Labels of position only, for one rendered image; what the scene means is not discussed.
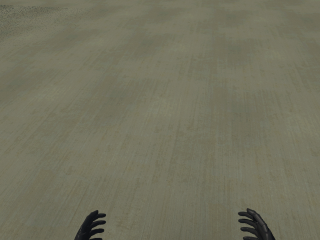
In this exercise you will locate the robot left hand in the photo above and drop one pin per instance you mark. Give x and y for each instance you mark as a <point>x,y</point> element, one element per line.
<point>85,231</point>

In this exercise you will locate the robot right hand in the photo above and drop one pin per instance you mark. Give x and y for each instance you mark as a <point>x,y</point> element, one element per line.
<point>260,230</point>

